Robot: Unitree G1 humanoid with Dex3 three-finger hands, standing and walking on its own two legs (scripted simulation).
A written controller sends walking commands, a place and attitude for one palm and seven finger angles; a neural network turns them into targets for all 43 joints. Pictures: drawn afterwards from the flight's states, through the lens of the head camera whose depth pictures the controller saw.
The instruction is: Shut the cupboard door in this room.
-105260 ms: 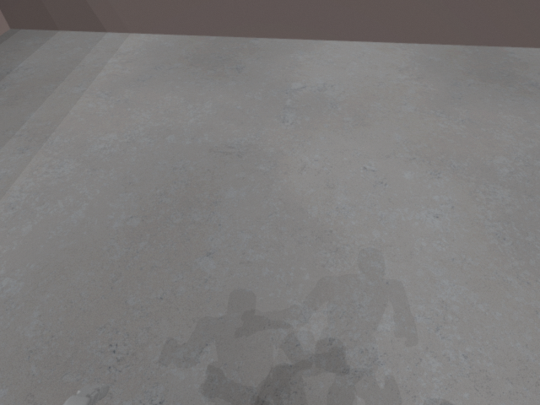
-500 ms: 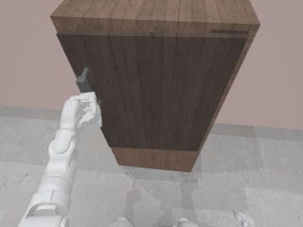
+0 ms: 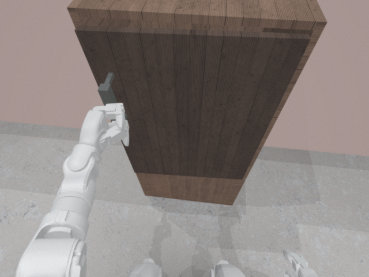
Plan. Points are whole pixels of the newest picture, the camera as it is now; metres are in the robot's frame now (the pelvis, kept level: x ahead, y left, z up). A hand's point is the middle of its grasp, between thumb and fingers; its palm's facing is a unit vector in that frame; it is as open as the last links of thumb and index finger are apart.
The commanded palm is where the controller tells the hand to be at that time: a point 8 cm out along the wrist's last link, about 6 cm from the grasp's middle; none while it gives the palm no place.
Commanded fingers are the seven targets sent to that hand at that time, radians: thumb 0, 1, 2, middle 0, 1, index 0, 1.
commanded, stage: push the door shut along its arc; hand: left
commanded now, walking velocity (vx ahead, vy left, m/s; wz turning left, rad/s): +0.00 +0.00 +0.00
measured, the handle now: (116, 105) +0.49 +0.17 +0.07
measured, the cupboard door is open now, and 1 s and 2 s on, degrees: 3 0 0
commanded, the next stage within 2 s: pull the fist back off the door in 0.46 s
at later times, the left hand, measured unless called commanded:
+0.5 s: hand (123, 123) +0.43 +0.14 +0.08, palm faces -0.23 -0.97 -0.04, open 3.4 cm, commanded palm +0.47 +0.16 +0.08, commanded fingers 0.00 0.90 0.90 -1.30 -1.50 -1.30 -1.50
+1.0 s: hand (135, 122) +0.43 +0.12 +0.08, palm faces -0.10 -0.99 -0.04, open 3.2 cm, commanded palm +0.41 +0.17 +0.08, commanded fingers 0.00 0.90 0.90 -1.30 -1.50 -1.30 -1.50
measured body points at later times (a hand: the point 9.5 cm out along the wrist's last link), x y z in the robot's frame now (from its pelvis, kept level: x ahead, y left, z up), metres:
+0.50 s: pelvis -0.03 +0.01 -0.02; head +0.06 +0.02 +0.42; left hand +0.44 +0.20 +0.08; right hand +0.05 -0.26 -0.14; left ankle +0.04 +0.13 -0.69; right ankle +0.02 -0.11 -0.69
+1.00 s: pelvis -0.05 +0.01 -0.03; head +0.03 +0.01 +0.42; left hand +0.43 +0.17 +0.08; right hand +0.00 -0.25 -0.14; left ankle +0.04 +0.13 -0.69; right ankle +0.02 -0.11 -0.69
